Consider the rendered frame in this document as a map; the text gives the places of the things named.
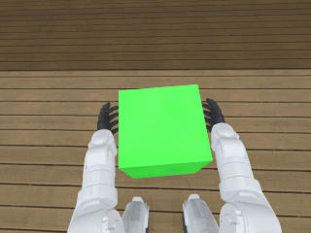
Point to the right robot thigh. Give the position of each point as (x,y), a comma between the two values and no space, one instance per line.
(198,217)

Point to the right robot hand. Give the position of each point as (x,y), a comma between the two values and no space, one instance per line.
(215,114)

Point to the robot left forearm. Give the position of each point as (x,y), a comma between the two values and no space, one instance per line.
(98,187)

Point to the carton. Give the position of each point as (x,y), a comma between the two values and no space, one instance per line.
(162,132)

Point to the robot thigh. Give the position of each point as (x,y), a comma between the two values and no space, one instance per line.
(135,217)
(198,217)

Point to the robot right forearm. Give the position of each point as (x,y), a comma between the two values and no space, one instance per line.
(236,175)

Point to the robot right upper arm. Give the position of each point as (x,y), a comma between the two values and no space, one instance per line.
(245,217)

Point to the robot left upper arm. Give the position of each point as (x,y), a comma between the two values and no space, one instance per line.
(105,220)

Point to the left robot thigh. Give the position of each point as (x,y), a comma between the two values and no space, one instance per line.
(135,217)

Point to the left robot hand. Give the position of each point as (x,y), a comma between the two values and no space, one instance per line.
(104,118)

